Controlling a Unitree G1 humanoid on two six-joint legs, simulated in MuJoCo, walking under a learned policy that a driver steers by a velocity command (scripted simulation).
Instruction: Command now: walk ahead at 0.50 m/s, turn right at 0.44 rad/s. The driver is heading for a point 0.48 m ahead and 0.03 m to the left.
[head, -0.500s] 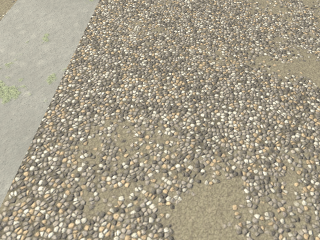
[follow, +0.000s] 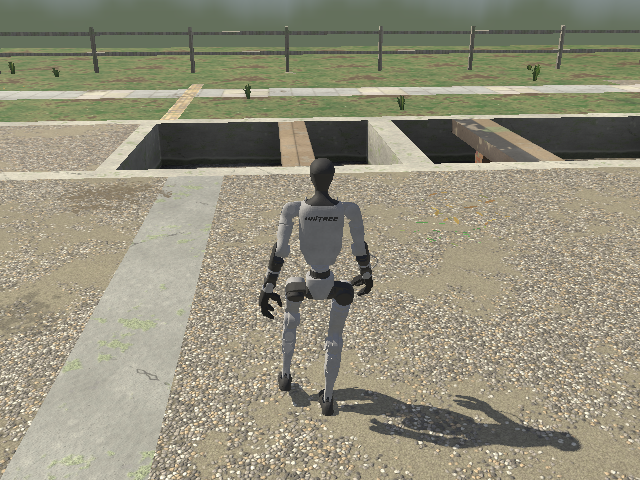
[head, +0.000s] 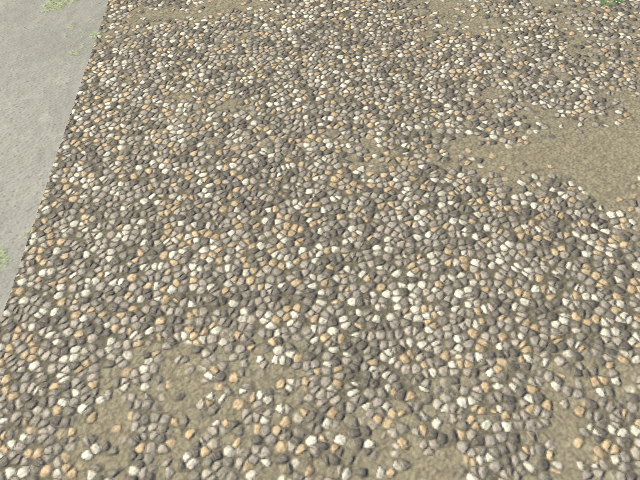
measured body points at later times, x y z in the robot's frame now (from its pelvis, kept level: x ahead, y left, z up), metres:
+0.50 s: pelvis +0.28 +0.06 +0.00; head +0.31 +0.07 +0.45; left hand +0.36 +0.31 -0.14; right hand +0.30 -0.21 -0.13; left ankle +0.30 +0.12 -0.74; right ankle +0.24 -0.07 -0.66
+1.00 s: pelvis +0.39 +0.03 -0.01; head +0.40 +0.02 +0.44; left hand +0.47 +0.25 -0.15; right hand +0.39 -0.20 -0.17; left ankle +0.38 +0.15 -0.74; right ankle +0.45 -0.06 -0.74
